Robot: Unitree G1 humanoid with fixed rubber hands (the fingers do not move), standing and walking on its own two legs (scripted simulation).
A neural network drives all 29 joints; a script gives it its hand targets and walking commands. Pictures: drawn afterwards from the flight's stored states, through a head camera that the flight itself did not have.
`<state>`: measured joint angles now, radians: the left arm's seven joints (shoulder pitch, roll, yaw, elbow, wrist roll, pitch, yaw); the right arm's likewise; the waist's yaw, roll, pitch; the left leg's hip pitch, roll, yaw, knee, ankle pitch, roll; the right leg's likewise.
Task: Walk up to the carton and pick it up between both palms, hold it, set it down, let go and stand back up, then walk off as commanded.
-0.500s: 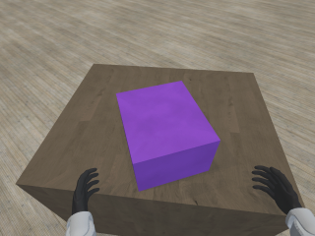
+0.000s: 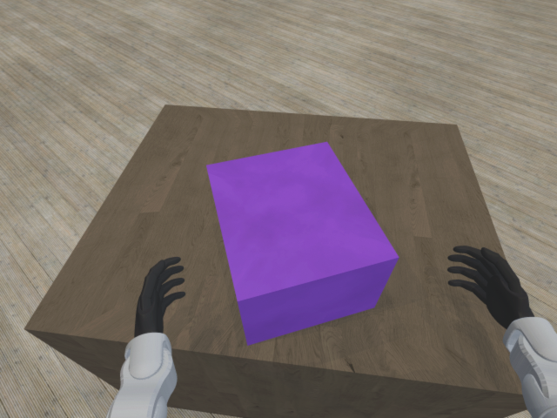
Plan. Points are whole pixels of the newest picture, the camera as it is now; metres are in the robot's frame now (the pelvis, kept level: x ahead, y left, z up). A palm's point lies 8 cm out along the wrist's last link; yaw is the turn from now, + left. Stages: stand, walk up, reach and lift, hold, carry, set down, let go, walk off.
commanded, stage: reach and lift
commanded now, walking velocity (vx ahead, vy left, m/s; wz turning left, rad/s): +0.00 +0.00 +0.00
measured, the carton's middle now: (290, 236) +0.44 +0.01 -0.05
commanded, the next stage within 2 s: none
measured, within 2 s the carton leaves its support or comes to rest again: neither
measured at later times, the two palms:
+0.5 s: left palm (151, 271) +0.30 +0.21 +0.06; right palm (471, 240) +0.36 -0.26 +0.07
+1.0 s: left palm (141, 227) +0.34 +0.22 +0.10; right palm (446, 194) +0.42 -0.22 +0.10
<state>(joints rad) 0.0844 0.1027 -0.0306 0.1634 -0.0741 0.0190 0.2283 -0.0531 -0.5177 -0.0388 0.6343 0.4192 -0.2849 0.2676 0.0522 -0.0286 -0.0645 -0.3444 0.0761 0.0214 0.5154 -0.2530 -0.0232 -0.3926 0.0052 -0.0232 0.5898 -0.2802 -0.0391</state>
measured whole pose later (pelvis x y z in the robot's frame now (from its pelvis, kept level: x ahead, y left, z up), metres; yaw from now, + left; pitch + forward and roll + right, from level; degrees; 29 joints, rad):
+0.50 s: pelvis +0.00 +0.00 +0.00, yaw +0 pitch +6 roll +1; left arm -0.17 0.10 0.00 0.16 -0.07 0.27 0.21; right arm -0.34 -0.52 -0.04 0.71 0.43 -0.09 0.28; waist 0.09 -0.03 -0.06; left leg -0.34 0.08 0.02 0.47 -0.23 -0.02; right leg -0.39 0.01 -0.02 0.54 -0.25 -0.04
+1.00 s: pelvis +0.00 +0.01 +0.01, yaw +0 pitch +7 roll +0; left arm -0.42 0.10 0.03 0.20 -0.07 0.38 0.23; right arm -0.61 -0.53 -0.03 0.88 0.43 -0.01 0.25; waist 0.12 -0.03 -0.05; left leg -0.36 0.08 0.02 0.45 -0.21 -0.04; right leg -0.39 0.01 -0.02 0.48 -0.22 -0.04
